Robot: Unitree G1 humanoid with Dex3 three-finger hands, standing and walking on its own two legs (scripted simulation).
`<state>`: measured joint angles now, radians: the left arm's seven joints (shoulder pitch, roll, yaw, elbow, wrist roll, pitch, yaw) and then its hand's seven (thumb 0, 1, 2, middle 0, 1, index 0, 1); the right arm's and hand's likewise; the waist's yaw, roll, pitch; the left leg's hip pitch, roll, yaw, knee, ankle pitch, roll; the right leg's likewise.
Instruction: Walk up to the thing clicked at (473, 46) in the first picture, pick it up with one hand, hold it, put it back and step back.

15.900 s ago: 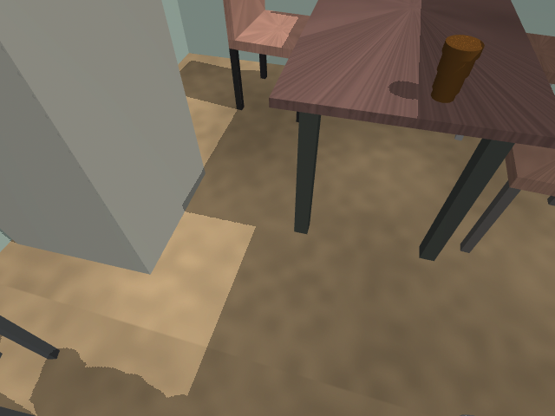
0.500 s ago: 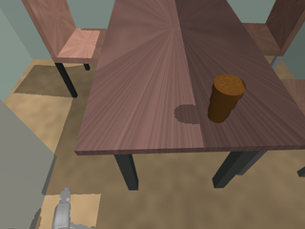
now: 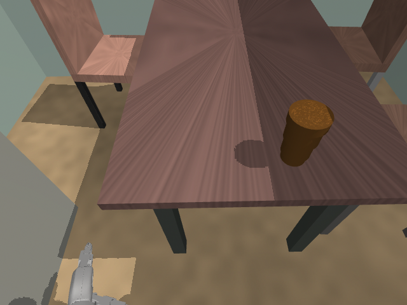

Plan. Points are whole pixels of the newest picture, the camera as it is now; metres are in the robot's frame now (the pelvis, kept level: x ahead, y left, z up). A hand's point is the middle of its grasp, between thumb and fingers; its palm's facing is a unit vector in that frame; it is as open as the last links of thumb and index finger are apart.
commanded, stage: go down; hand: right
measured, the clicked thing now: (300, 137) +0.44 -0.19 +0.05
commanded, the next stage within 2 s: approach in 1.00 s
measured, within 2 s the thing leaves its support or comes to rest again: neither
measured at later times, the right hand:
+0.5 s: hand out of the picture +0.36 -0.39 +0.16, palm faces +0.20 +0.98 +0.00, open 17.7 cm
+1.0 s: hand out of the picture +0.35 -0.39 +0.16, palm faces +0.22 +0.98 -0.01, open 17.7 cm
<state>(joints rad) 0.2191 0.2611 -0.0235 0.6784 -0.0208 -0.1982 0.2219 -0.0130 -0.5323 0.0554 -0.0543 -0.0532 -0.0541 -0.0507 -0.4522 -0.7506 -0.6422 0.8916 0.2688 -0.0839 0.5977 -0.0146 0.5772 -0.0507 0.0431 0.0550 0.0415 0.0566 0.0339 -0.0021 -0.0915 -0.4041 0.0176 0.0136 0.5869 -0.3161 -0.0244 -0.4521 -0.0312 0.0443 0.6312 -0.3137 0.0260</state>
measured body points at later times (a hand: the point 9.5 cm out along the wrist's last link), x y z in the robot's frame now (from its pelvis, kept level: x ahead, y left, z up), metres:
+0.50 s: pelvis -0.01 +0.00 -0.01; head +0.03 -0.02 +0.44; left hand +0.14 +0.27 -0.08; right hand +0.34 -0.44 +0.17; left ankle -0.02 +0.14 -0.73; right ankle +0.00 -0.13 -0.73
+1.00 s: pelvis -0.01 +0.00 -0.01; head +0.03 -0.02 +0.44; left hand +0.14 +0.26 -0.08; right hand +0.33 -0.44 +0.16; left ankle -0.02 +0.14 -0.73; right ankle +0.00 -0.13 -0.73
